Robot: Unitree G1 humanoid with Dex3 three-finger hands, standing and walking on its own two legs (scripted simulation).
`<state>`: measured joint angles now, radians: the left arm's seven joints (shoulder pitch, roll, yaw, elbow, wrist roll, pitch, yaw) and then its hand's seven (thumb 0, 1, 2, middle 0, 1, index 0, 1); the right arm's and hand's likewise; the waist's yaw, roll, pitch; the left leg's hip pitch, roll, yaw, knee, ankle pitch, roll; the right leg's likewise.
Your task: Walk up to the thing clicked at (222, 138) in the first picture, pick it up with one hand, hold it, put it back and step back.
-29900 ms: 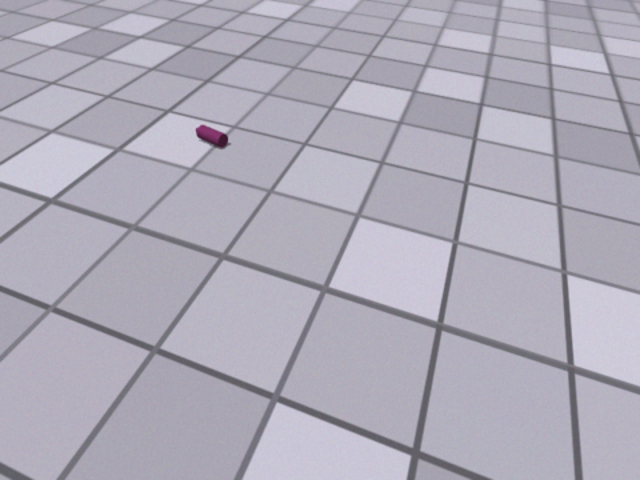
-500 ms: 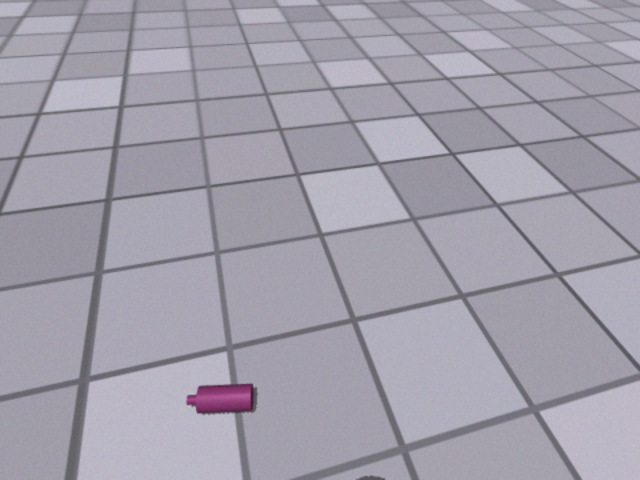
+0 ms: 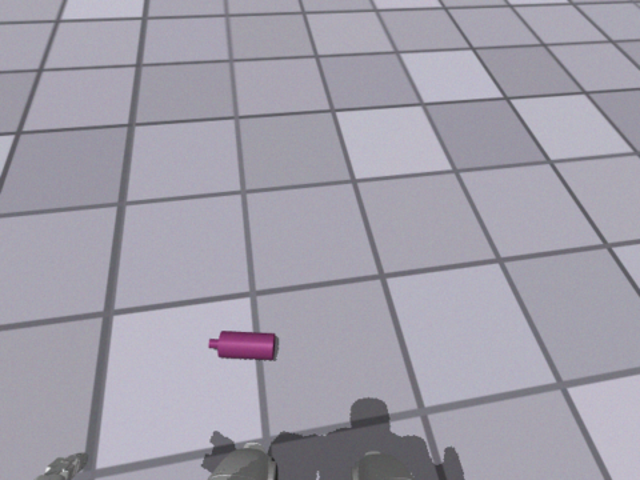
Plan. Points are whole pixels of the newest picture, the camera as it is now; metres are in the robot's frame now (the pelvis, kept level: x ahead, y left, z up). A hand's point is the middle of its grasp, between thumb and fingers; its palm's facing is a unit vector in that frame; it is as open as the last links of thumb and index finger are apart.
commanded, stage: walk up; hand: left
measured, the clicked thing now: (241, 345) +0.52 +0.20 -0.71
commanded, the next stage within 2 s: none
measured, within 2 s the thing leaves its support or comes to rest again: neither
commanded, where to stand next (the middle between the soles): +0.12 -0.04 m, yaw -3 degrees
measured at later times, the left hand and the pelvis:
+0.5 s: hand out of the picture +0.01 +0.27 -0.13, palm faces -0.04 -0.93 -0.38, open 7.4 cm; pelvis -0.03 +0.00 +0.01, yaw -2 degrees
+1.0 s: hand out of the picture +0.06 +0.23 -0.11, palm faces +0.03 -0.85 -0.53, open 7.4 cm; pelvis -0.04 -0.05 -0.01, yaw +2 degrees
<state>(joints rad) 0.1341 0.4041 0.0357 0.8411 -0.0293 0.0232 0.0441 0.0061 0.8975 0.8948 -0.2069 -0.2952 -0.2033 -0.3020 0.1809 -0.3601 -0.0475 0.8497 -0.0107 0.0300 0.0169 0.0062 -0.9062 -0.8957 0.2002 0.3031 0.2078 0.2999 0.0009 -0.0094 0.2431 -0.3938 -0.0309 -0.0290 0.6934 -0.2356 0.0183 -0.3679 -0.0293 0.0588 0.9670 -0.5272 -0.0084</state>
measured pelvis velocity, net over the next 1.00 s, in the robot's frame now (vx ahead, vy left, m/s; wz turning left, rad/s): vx -0.04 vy -0.05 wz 0.04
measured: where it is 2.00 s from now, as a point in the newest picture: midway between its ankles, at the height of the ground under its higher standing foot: outside the picture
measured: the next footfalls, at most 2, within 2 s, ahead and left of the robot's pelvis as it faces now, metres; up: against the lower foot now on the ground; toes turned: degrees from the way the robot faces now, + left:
right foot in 0.26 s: -0.03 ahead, -0.11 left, +0.00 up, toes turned -3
left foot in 0.48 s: +0.04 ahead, +0.12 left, +0.00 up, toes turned -3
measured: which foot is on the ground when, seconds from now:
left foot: down 0.00-0.30, up 0.32-0.46, down 0.48-0.80, up 0.82-1.00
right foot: up 0.00-0.24, down 0.26-0.52, up 0.54-0.78, down 0.80-1.00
